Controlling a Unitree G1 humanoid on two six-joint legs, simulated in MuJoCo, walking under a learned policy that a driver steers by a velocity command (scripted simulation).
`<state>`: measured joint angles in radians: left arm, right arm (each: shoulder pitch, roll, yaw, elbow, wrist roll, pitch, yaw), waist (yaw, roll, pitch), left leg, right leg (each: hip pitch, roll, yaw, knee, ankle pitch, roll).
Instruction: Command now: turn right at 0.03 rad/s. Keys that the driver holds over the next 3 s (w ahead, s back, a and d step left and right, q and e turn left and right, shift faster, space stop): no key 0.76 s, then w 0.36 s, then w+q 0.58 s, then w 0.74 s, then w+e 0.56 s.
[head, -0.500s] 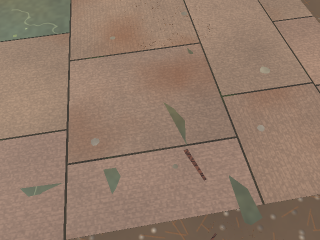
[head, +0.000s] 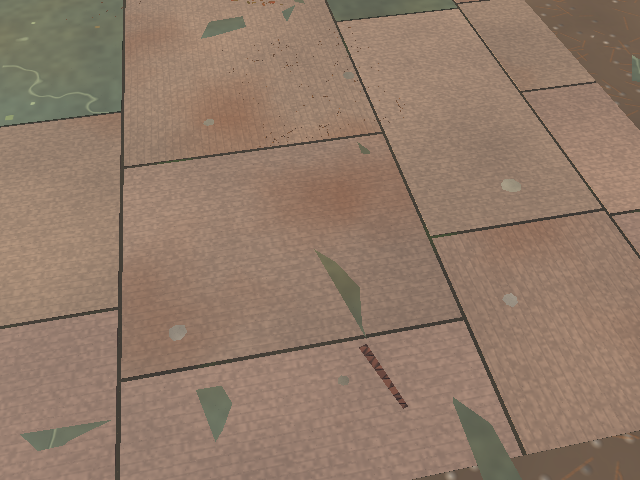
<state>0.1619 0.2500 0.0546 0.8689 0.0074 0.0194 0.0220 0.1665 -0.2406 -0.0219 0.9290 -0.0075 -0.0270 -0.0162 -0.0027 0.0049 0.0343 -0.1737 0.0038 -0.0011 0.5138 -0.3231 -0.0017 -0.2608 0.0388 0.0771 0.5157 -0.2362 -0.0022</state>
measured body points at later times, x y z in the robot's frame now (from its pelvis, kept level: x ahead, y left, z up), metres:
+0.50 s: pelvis +0.00 +0.01 +0.00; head +0.01 +0.01 +0.45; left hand +0.09 +0.27 -0.14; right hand +0.05 -0.25 -0.14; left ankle -0.03 +0.12 -0.74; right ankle +0.02 -0.12 -0.74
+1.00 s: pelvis +0.04 -0.01 +0.00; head +0.04 -0.02 +0.45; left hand +0.10 +0.26 -0.13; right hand +0.01 -0.27 -0.15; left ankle -0.03 +0.12 -0.74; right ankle +0.04 -0.12 -0.72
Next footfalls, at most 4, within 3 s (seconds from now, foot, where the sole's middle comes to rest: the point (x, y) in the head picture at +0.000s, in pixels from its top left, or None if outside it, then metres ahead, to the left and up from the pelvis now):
1.52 left None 0.45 0.10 -0.77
2.02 right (336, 360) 0.78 0.00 -0.77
2.56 left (203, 297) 0.97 0.33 -0.77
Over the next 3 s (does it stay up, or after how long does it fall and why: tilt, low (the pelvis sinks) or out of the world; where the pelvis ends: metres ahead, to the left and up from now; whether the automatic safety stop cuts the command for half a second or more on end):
stays up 1.07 0.24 0.00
